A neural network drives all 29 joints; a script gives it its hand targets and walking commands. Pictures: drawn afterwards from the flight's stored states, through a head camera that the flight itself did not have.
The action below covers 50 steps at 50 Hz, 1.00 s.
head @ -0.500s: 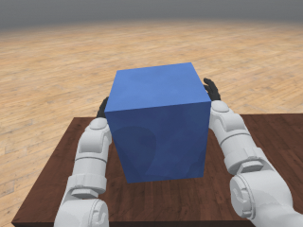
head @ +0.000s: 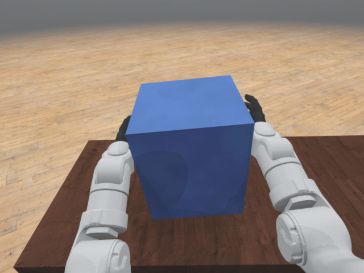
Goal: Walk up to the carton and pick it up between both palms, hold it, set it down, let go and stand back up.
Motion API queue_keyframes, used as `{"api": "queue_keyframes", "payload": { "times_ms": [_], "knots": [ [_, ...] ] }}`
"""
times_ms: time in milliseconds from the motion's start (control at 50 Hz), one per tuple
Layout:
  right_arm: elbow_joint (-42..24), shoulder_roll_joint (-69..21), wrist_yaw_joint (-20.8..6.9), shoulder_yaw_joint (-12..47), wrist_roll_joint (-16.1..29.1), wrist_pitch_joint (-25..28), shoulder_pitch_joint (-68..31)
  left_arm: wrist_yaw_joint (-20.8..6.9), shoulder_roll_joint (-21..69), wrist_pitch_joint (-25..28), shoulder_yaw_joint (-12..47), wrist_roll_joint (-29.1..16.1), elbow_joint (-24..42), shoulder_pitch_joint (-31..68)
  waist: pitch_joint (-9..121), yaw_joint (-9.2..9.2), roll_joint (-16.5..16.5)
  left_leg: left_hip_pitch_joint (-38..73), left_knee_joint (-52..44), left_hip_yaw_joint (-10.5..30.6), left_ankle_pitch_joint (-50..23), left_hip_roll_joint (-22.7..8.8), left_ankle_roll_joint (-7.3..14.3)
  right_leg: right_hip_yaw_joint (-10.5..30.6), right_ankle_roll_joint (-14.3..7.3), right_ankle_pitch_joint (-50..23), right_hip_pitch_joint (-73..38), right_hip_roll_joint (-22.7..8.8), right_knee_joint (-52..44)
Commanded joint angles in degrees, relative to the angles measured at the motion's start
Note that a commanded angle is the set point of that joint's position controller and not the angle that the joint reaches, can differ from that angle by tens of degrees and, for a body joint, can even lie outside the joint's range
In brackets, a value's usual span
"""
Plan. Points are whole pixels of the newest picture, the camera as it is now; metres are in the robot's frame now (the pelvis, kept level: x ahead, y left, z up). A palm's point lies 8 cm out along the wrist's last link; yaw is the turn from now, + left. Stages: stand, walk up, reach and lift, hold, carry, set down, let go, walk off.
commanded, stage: set down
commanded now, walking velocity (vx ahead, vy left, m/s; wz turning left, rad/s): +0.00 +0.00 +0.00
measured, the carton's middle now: (191, 147) +0.37 +0.00 +0.17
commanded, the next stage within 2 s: none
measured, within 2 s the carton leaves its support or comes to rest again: neither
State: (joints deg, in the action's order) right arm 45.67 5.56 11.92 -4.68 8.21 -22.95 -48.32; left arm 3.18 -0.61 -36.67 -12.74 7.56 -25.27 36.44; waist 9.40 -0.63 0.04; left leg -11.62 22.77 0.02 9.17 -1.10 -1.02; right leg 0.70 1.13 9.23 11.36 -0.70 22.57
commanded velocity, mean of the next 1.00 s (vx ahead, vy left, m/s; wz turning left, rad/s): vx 0.00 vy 0.00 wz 0.00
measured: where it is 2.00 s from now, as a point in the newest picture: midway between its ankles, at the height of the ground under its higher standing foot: outside the picture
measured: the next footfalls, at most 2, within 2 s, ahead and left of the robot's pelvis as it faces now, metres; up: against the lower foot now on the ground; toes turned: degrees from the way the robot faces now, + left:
none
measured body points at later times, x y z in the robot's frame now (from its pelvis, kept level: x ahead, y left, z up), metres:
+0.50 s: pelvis +0.01 +0.00 +0.00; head -0.02 +0.00 +0.45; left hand +0.39 +0.16 +0.14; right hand +0.42 -0.14 +0.17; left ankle +0.04 +0.13 -0.74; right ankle +0.03 -0.13 -0.74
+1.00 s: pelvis +0.01 -0.01 +0.00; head -0.01 +0.00 +0.45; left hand +0.38 +0.15 +0.12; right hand +0.41 -0.16 +0.15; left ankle +0.04 +0.13 -0.74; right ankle +0.03 -0.13 -0.74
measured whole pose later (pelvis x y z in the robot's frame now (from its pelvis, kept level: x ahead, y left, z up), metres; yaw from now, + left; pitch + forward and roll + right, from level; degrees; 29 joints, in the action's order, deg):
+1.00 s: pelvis +0.01 -0.01 +0.00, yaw +0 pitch -2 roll +0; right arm 41.3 2.4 6.4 -8.0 5.1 -3.6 -38.7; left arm 2.5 5.7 -24.1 -15.8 13.1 -18.7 27.7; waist 1.8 -0.6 0.5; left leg -9.3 20.8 0.0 9.5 -1.7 -1.4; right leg 0.7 0.4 9.7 9.3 -0.1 21.0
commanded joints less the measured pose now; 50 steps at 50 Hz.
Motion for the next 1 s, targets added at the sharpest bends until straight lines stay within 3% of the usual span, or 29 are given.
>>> {"api": "queue_keyframes", "payload": {
  "times_ms": [0,40,60,100,140,220,240,260,280,300,360,400,420,480,520,540,560,620,640,660,700,720,800,840,860,900,920,940,980],
  "knots": [
    [-19.7,-42.2,-8.4,16.0,8.3,4.1,-42.6,-9.7,36.1,6.9,21.1,-5.3,18.2,54.4,19.2,-3.37,0.2,9.8,-5.4,-0.6,-5.6,3.7,-0.6,-1.9,0.7,-4.6,-13.3,4.0,-7.2],
    [-17.7,-42.4,-8.8,15.9,7.9,4.9,-42.8,-10.1,35.1,7.1,18.6,-3.7,14.9,52.5,15.1,-1.53,1.8,8.9,-6.2,-1.0,-3.3,4.1,0.2,-1.8,1.0,-2.8,-13.0,3.7,-7.7],
    [-19.9,-43.2,-9.2,15.5,6.9,6.5,-46.6,-10.3,35.2,8.0,16.7,-2.6,14.6,54.4,16.6,-0.66,2.4,8.5,-6.4,-1.0,-2.9,4.4,0.7,-2.1,1.4,-1.7,-13.5,3.5,-7.8],
    [-15.9,-42.3,-10.3,12.9,4.4,8.6,-44.7,-10.6,34.1,9.6,13.8,0.0,12.3,53.0,13.7,0.29,1.8,8.3,-7.5,-1.4,-0.7,3.6,1.1,-2.3,1.1,2.4,-11.7,3.2,-7.8],
    [-10.7,-39.3,-11.2,9.2,1.0,10.0,-40.5,-11.5,31.7,9.9,9.5,3.8,6.5,45.7,9.2,0.50,2.2,8.6,-9.1,-2.1,2.7,3.5,1.4,-3.1,0.9,6.5,-11.4,3.3,-8.5],
    [-9.1,-35.8,-12.0,6.3,-2.9,12.3,-35.9,-12.7,28.7,10.6,7.7,6.3,6.5,40.2,5.4,-0.51,3.9,8.2,-10.7,-2.6,3.3,2.9,1.9,-4.2,1.3,6.3,-13.0,3.9,-8.3],
    [-10.3,-35.3,-12.1,7.0,-3.1,13.2,-34.7,-12.5,29.6,10.8,8.3,6.0,8.3,38.7,6.7,-0.21,2.3,9.8,-10.2,-2.8,1.2,2.8,1.3,-4.4,0.9,5.1,-13.0,3.9,-8.1],
    [-9.9,-34.9,-12.2,6.3,-3.5,13.7,-33.8,-12.3,29.7,11.3,9.6,5.5,8.7,39.2,8.2,-1.06,3.7,10.3,-10.3,-2.6,1.0,2.4,1.3,-4.6,1.1,5.3,-13.7,4.1,-8.3],
    [-10.3,-34.8,-12.3,6.8,-4.6,14.3,-33.1,-12.2,29.3,11.4,9.2,6.1,8.6,38.4,7.1,-0.48,3.9,9.9,-10.5,-2.9,1.2,2.3,1.4,-4.8,1.1,5.3,-13.6,4.0,-8.1],
    [-11.4,-35.5,-12.2,8.1,-4.5,15.2,-32.1,-12.0,29.6,12.0,10.0,5.7,11.3,37.6,9.4,0.46,3.9,11.4,-9.7,-3.5,-1.7,2.7,1.1,-4.9,0.9,3.7,-13.8,3.9,-8.4],
    [-17.2,-38.0,-11.9,12.6,-2.7,17.4,-32.3,-10.7,32.3,13.9,16.5,2.9,16.9,38.1,16.1,0.29,2.8,16.3,-6.0,-3.4,-11.2,3.0,-0.5,-5.0,0.8,-3.6,-13.9,4.3,-7.9],
    [-19.1,-38.2,-11.7,16.5,-1.3,18.4,-29.5,-9.6,33.4,14.9,18.9,2.0,21.9,34.7,20.9,1.34,3.0,20.0,-4.2,-3.1,-19.5,2.9,-1.0,-5.3,0.9,-10.5,-15.9,4.7,-7.1],
    [-20.1,-37.6,-11.4,17.1,-0.9,18.8,-29.9,-9.3,33.4,14.8,19.1,2.4,20.2,33.4,19.9,1.11,2.4,19.7,-3.4,-3.0,-22.2,3.0,-1.4,-5.2,1.0,-13.0,-16.2,4.9,-6.9],
    [-25.1,-37.3,-10.9,21.8,1.3,20.3,-28.8,-8.6,34.6,14.9,22.6,1.2,22.5,31.2,21.9,0.81,3.3,21.3,-1.6,-1.8,-26.8,2.5,-1.5,-5.1,1.2,-16.9,-17.2,5.0,-6.3],
    [-26.0,-37.1,-10.7,22.9,1.4,21.0,-26.6,-8.4,36.1,15.4,26.0,0.4,25.5,30.6,22.8,0.04,0.4,22.8,-0.4,-1.5,-30.1,2.4,-2.5,-5.2,1.0,-18.4,-17.0,5.0,-6.0],
    [-28.1,-37.6,-10.3,24.2,1.8,21.6,-27.3,-8.3,36.1,16.4,26.1,-0.4,28.2,32.8,23.7,0.21,2.2,22.5,-0.6,-1.4,-30.6,2.5,-2.4,-5.2,1.2,-19.2,-17.6,5.2,-6.0],
    [-28.6,-36.7,-10.3,24.7,1.7,21.5,-26.6,-7.9,36.7,15.9,27.2,0.1,27.1,29.8,22.2,-0.35,1.7,22.9,-0.5,-1.2,-30.1,2.2,-2.4,-5.2,0.9,-19.2,-17.1,5.2,-6.1],
    [-28.5,-37.3,-10.6,24.9,2.0,22.1,-27.1,-7.8,35.9,16.9,26.7,-0.1,26.2,31.3,20.2,0.41,0.9,19.8,-1.4,-1.7,-26.1,2.8,-2.1,-4.6,1.2,-18.5,-17.3,4.4,-6.3],
    [-27.5,-37.1,-10.4,24.3,1.5,21.8,-25.4,-7.7,36.4,16.7,27.5,-0.1,25.8,29.8,20.5,-0.06,0.5,20.4,-1.6,-1.4,-25.5,2.5,-1.8,-4.5,1.0,-16.8,-16.2,4.8,-6.6],
    [-24.7,-37.0,-10.6,23.9,1.2,21.6,-23.8,-8.1,35.3,17.1,25.7,0.0,23.8,29.3,18.8,-0.49,2.5,20.1,-2.3,-1.6,-22.6,2.5,-1.2,-4.7,1.3,-14.4,-15.5,4.7,-7.1],
    [-22.1,-36.0,-11.4,20.6,-0.2,21.9,-27.1,-8.2,35.5,16.9,24.6,0.8,21.3,32.8,15.3,-0.52,0.9,18.6,-4.0,-1.8,-16.4,2.7,-1.4,-5.0,0.9,-7.7,-12.2,4.5,-7.8],
    [-21.1,-35.9,-12.0,20.5,-0.1,22.0,-28.5,-8.0,34.8,16.9,23.0,1.6,19.9,32.1,13.8,1.86,0.9,17.2,-4.9,-2.2,-14.5,2.4,-0.8,-4.9,0.9,-5.4,-11.5,4.3,-7.6],
    [-15.4,-34.6,-13.7,15.6,-3.7,22.1,-26.3,-8.0,33.0,16.6,18.8,4.3,14.0,30.6,9.5,2.17,3.2,14.4,-7.2,-2.7,-6.6,2.5,0.2,-4.9,0.6,1.3,-9.2,4.1,-8.2],
    [-15.3,-33.6,-14.5,14.4,-4.0,22.7,-26.1,-7.5,33.8,17.1,19.6,4.5,15.7,30.9,11.6,2.20,0.9,15.1,-7.0,-2.5,-7.1,2.1,-0.9,-5.3,-0.2,1.3,-8.4,4.2,-8.2],
    [-13.9,-33.3,-15.2,14.9,-3.9,23.0,-26.8,-7.4,34.0,17.5,18.6,5.3,15.5,31.2,10.6,3.32,1.2,14.7,-7.2,-2.6,-7.3,2.0,-0.9,-5.5,-0.1,1.3,-8.0,4.3,-7.7],
    [-12.1,-32.3,-15.6,12.3,-6.1,22.5,-24.7,-7.9,32.2,16.9,16.2,6.2,12.6,29.2,7.7,2.73,2.9,12.8,-8.3,-3.0,-4.3,2.0,-0.1,-5.5,0.3,3.2,-8.5,3.9,-8.0],
    [-12.1,-32.7,-16.0,13.0,-5.5,22.7,-24.5,-7.4,32.4,17.6,16.2,6.3,14.6,28.7,9.7,4.12,2.7,14.0,-8.3,-3.0,-4.9,2.0,0.0,-5.4,0.1,3.2,-8.3,4.2,-7.8],
    [-11.7,-31.1,-16.5,12.0,-6.0,22.6,-24.5,-7.5,31.6,16.9,14.3,7.0,11.4,26.8,8.1,3.83,3.2,13.2,-8.5,-2.9,-4.3,2.0,0.1,-5.1,0.0,4.3,-8.1,4.2,-8.0],
    [-10.4,-30.4,-16.7,11.5,-6.7,22.8,-21.8,-7.6,31.0,17.4,13.7,7.6,11.8,24.7,7.5,3.63,3.5,14.1,-8.4,-3.2,-6.0,1.8,0.2,-5.3,0.2,2.3,-8.7,4.1,-7.9]
  ]
}}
